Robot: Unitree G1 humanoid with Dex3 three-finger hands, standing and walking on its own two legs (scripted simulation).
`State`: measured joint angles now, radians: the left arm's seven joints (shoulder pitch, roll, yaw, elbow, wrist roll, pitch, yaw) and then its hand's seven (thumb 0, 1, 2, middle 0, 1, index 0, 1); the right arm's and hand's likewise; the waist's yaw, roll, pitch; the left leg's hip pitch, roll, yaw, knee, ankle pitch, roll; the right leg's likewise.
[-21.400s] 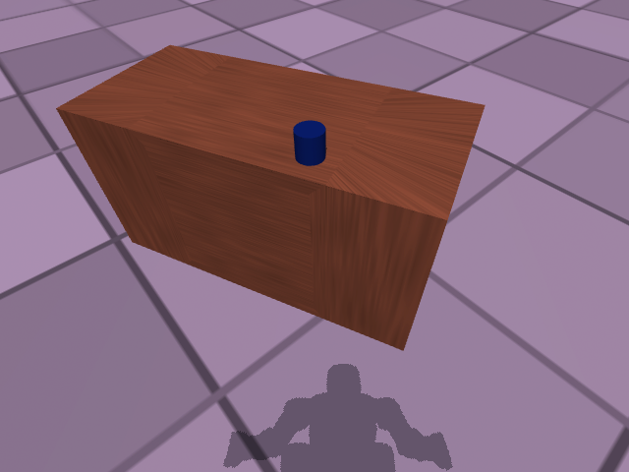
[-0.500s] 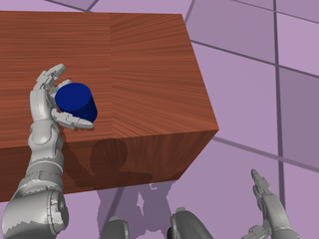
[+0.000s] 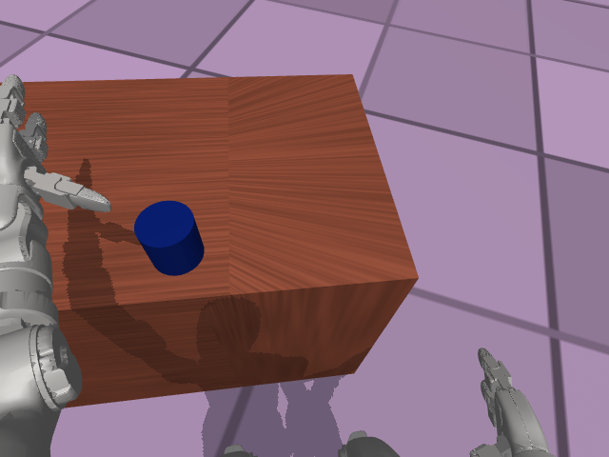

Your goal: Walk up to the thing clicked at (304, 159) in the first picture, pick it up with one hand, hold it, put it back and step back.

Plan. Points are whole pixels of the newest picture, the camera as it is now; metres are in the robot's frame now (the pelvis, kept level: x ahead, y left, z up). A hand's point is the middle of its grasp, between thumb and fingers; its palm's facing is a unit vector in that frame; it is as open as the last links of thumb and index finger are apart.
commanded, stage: rise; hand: left
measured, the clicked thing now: (171, 239) +0.46 +0.17 -0.02
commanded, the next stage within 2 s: sink last in 0.04 s
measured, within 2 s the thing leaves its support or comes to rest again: neither
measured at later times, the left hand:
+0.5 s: hand (22, 263) +0.37 +0.30 +0.09, palm faces +0.29 -0.90 -0.33, open 17.6 cm
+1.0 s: hand out of the picture +0.16 +0.24 +0.08, palm faces +0.33 -0.87 -0.37, open 17.3 cm
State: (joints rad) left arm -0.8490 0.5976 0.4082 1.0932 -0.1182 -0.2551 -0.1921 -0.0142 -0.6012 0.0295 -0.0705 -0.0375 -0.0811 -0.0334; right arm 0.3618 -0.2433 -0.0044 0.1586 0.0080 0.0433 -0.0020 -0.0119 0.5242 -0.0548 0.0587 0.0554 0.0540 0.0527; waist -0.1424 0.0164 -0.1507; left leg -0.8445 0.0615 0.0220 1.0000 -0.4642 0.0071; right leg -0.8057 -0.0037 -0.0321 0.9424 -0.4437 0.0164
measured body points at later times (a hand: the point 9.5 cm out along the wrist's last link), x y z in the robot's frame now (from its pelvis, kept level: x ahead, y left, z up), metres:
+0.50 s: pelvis +0.03 +0.01 +0.03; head +0.07 +0.01 +0.48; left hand +0.35 +0.34 +0.11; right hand +0.19 -0.24 -0.03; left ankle +0.01 +0.11 -0.68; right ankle +0.00 -0.13 -0.68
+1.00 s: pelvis +0.01 -0.02 +0.03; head +0.01 -0.03 +0.48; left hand +0.14 +0.28 +0.10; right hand +0.17 -0.26 -0.03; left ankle +0.01 +0.11 -0.68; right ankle +0.00 -0.13 -0.68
